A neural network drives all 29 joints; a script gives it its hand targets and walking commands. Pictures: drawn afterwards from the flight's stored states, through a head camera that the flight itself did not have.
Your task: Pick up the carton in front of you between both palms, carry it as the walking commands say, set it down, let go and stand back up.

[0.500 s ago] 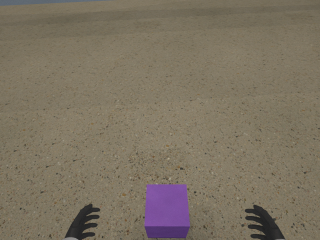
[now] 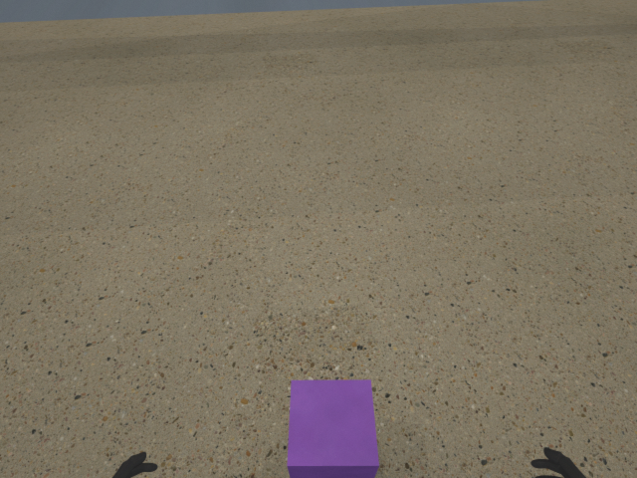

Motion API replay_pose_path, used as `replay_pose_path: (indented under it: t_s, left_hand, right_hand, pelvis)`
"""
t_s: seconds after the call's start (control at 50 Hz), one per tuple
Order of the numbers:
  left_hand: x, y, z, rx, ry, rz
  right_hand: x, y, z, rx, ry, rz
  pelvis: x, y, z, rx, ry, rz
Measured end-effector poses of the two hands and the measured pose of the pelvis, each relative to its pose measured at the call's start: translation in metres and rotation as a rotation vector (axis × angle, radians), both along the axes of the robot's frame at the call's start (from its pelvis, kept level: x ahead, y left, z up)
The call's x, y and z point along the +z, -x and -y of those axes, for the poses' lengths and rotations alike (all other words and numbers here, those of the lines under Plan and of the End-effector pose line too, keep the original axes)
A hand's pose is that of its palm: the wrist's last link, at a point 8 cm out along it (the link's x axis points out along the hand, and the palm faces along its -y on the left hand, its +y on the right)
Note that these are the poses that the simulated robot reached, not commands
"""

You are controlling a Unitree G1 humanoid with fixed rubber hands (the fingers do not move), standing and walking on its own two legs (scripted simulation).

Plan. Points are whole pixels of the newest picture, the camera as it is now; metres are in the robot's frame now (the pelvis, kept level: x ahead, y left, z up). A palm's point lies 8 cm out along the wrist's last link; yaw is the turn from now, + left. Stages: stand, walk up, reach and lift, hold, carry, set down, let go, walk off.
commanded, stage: stand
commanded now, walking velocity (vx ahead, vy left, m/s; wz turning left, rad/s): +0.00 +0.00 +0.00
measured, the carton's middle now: (331, 435) +0.38 +0.00 -0.65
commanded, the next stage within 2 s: none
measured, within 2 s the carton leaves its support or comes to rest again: neither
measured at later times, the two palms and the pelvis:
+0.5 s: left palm out of the picture +0.09 +0.30 -0.10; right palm out of the picture +0.09 -0.30 -0.09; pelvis -0.01 +0.00 +0.01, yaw +0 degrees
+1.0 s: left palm out of the picture +0.07 +0.31 -0.10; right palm out of the picture +0.07 -0.31 -0.09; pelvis -0.02 +0.00 +0.01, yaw +0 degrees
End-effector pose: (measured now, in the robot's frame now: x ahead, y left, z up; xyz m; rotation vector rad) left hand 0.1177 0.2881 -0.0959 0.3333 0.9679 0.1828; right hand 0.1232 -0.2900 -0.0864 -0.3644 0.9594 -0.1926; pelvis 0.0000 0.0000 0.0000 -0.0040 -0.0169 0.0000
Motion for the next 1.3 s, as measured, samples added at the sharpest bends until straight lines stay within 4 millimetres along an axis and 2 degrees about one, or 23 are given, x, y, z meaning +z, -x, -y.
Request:
replay_pose_path:
  t_s: [0.68, 1.3]
  left_hand:
    - [-0.003, 0.043, -0.015, 0.030, -0.024, -0.113]
    - [-0.003, 0.053, -0.018, 0.040, -0.032, -0.149]
  right_hand:
    - [-0.007, 0.045, 0.016, -0.039, 0.013, -0.118]
    - [-0.008, 0.055, 0.023, -0.048, 0.016, -0.157]
  pelvis:
    - [0.006, 0.017, 0.000, 0.003, -0.001, 0.026]
    - [0.008, 0.023, 0.003, 0.007, -0.002, 0.029]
